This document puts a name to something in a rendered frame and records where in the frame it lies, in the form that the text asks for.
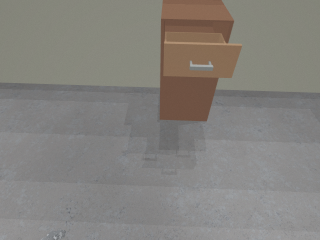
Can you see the robot left hand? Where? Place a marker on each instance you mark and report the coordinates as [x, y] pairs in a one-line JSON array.
[[55, 235]]

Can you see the handle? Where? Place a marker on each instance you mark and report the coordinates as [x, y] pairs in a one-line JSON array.
[[201, 67]]

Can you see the cabinet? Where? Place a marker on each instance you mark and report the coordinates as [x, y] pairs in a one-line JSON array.
[[190, 98]]

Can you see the drawer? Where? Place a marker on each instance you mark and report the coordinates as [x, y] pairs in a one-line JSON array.
[[182, 47]]

